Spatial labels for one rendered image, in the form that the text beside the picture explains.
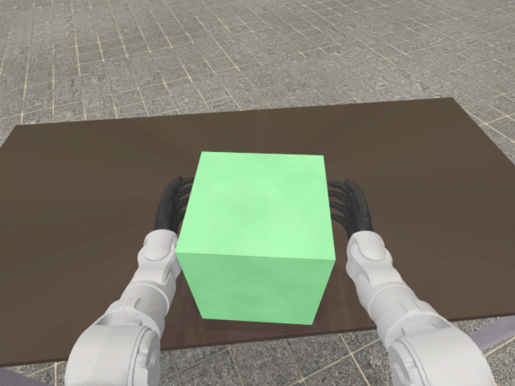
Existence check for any robot left upper arm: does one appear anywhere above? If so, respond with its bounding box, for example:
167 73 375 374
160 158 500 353
66 325 161 386

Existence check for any robot right forearm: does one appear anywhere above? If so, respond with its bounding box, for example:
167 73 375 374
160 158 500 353
346 231 496 386

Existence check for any carton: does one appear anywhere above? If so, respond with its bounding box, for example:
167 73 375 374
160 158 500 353
175 151 336 325

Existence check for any robot left forearm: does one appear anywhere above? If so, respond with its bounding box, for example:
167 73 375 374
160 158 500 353
64 229 182 386

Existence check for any robot right upper arm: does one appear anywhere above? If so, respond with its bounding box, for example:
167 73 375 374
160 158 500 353
388 326 494 386

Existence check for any robot right hand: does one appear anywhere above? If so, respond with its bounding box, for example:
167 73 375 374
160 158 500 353
328 179 373 240

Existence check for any robot left hand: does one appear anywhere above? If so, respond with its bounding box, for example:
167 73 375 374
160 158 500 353
153 176 195 235

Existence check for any table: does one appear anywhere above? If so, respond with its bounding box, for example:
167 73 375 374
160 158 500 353
0 97 515 386

